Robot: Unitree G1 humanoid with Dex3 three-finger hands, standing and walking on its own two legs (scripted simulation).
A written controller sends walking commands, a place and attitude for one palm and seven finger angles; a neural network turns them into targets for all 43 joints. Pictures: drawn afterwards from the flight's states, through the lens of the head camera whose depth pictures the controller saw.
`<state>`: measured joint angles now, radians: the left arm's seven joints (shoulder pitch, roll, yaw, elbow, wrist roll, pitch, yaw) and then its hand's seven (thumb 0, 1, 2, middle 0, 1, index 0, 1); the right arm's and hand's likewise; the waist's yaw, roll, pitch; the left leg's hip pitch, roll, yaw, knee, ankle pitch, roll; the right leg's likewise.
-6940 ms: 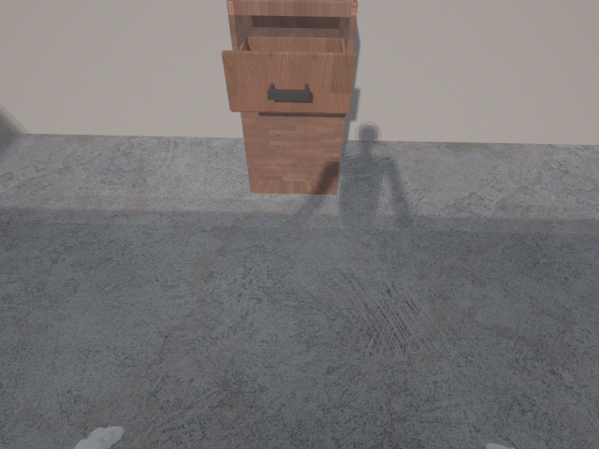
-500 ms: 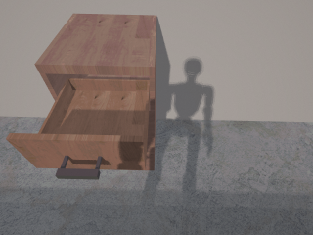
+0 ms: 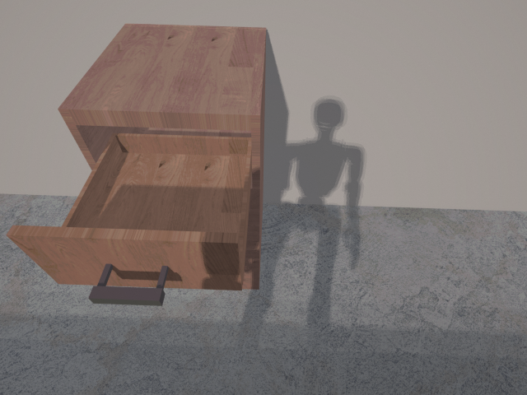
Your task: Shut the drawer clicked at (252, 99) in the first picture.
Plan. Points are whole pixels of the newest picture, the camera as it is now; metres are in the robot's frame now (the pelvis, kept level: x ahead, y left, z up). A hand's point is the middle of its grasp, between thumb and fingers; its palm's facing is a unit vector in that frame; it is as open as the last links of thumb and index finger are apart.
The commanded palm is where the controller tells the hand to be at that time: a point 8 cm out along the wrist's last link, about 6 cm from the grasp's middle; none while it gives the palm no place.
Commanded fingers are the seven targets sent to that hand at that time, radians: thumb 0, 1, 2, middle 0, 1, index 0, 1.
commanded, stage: look again from close up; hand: left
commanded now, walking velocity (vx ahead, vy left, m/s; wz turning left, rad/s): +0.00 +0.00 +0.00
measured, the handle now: (131, 283) +0.30 +0.26 -0.06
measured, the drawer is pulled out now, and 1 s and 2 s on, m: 0.29 0.29 0.29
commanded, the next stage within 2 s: shuffle to correct the standing spot in 0.10 s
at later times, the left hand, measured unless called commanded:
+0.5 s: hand out of the picture -0.03 +0.20 -0.18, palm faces +0.10 -0.97 -0.23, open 7.4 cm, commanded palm none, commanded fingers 0.00 0.90 0.90 -0.20 -0.30 -0.20 -0.30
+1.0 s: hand out of the picture -0.04 +0.19 -0.17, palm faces +0.03 -0.98 -0.18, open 7.3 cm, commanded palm none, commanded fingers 0.00 0.90 0.90 -0.20 -0.30 -0.20 -0.30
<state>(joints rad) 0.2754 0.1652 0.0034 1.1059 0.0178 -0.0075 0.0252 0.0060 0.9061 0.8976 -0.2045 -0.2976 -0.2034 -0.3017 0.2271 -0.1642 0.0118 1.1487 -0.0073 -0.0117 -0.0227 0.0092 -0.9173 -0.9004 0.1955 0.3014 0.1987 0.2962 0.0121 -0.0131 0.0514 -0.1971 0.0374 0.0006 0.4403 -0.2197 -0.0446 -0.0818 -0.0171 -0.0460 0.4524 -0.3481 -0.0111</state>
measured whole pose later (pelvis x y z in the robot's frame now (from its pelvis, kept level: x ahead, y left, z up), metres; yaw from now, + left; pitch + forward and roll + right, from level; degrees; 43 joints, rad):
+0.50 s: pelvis -0.01 +0.02 -0.01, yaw +1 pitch -2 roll +1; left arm 0.31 0.16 0.04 1.05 0.03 0.01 0.04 0.01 0.90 0.90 -0.21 -0.30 -0.21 -0.30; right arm 0.22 -0.19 -0.03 1.07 -0.01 0.03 -0.02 0.01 -0.91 -0.90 0.19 0.30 0.20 0.30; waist 0.04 -0.01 0.07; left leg -0.28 0.02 0.06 0.60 -0.31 -0.02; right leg -0.14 -0.05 -0.06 0.57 -0.40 0.01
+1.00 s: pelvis -0.02 +0.03 +0.00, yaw +1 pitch -1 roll +1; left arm 0.33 0.12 -0.01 1.10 0.03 -0.01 0.03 0.01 0.92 0.90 -0.20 -0.30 -0.20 -0.30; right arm 0.30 -0.15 -0.01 1.13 -0.01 0.01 -0.01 0.01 -0.92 -0.90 0.20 0.30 0.20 0.30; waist -0.01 0.01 0.00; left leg -0.25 0.02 0.08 0.46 -0.18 0.01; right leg -0.15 0.02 -0.06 0.47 -0.31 -0.05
